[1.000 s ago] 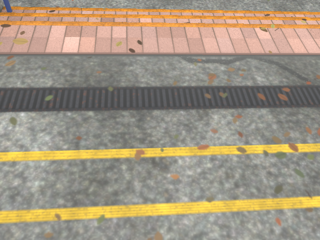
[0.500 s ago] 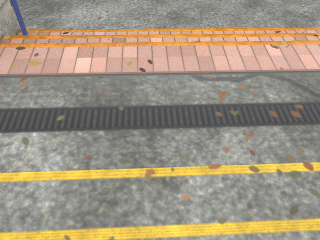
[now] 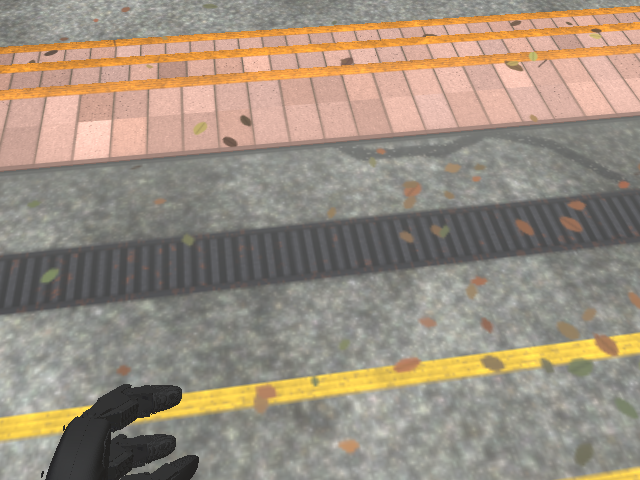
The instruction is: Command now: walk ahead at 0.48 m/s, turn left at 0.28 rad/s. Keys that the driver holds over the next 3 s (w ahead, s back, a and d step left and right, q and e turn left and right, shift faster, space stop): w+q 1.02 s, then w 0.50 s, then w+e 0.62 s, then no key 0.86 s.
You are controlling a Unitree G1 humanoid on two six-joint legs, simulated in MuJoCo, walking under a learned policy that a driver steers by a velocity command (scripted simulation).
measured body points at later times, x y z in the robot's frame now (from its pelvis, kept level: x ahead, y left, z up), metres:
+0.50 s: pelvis +0.27 +0.01 +0.00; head +0.30 +0.04 +0.45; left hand +0.23 +0.30 -0.13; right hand +0.54 -0.16 -0.08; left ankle +0.40 +0.18 -0.70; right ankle +0.16 -0.12 -0.73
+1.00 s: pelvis +0.54 +0.12 +0.01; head +0.56 +0.15 +0.46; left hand +0.62 +0.45 -0.07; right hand +0.74 -0.11 -0.09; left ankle +0.41 +0.16 -0.73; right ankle +0.76 +0.09 -0.70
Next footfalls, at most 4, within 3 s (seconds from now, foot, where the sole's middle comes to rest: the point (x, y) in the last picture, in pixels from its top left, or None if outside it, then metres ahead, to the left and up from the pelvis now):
0.02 right None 0.20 -0.12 -0.76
0.56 left None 0.44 0.18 -0.76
1.06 right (233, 332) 0.79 0.12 -0.76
1.56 left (69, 327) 0.84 0.49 -0.76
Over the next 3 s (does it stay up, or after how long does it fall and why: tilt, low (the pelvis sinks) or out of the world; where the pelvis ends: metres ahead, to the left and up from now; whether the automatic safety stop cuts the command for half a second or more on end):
stays up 1.23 0.58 0.00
